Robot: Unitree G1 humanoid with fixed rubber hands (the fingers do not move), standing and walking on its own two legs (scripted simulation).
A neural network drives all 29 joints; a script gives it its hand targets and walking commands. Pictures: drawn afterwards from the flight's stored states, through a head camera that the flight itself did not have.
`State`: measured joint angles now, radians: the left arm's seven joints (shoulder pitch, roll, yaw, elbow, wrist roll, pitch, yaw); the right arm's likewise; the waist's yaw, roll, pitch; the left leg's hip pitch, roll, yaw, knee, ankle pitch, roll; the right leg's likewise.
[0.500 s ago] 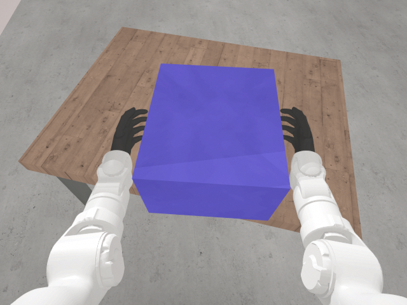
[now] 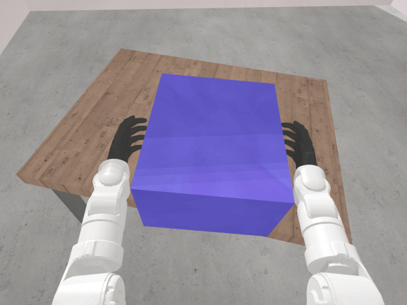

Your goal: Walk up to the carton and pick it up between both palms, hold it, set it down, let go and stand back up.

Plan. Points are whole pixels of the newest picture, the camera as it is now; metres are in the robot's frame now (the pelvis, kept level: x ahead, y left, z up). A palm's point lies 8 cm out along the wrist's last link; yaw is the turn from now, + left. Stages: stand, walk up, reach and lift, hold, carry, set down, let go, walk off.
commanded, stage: reach and lift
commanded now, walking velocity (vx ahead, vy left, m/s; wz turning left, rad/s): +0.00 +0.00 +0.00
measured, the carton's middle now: (212, 151) +0.43 -0.02 +0.03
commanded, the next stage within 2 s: hold in 1.56 s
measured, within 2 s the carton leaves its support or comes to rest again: neither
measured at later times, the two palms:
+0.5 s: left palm (107, 162) +0.35 +0.18 +0.10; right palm (304, 164) +0.34 -0.19 +0.10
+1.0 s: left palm (108, 157) +0.35 +0.17 +0.12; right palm (312, 164) +0.33 -0.19 +0.11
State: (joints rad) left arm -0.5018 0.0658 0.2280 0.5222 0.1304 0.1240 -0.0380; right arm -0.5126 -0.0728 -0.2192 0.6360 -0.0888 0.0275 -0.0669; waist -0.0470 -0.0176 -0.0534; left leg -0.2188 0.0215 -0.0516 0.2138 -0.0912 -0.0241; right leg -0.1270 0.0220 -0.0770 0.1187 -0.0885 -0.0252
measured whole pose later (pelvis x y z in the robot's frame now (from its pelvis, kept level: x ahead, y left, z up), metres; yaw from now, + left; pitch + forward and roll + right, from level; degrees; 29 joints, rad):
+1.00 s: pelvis -0.01 +0.00 +0.00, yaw -1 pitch -1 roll -1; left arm -0.40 0.08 0.18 0.13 0.15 0.47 -0.04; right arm -0.44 -0.12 -0.08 0.42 0.09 0.23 -0.12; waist -0.06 -0.05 0.00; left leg -0.11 0.02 -0.03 0.23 -0.10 -0.02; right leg -0.03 0.02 -0.06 0.13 -0.09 -0.02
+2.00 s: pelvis -0.02 +0.00 +0.00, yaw -1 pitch -3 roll -1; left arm -0.46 0.08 0.22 0.03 0.18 0.65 -0.06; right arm -0.54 -0.14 -0.07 0.40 0.14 0.35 -0.12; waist -0.06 -0.06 0.01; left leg -0.09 0.03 -0.03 0.24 -0.09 -0.02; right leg -0.01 0.02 -0.07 0.14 -0.08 -0.02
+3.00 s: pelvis -0.03 +0.01 +0.00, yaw -1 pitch -3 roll -1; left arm -0.48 0.07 0.23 -0.03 0.19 0.72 -0.06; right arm -0.57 -0.16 -0.07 0.38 0.15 0.41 -0.12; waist -0.06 -0.05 0.01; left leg -0.09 0.02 -0.03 0.25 -0.10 -0.02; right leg -0.01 0.02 -0.07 0.16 -0.09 -0.02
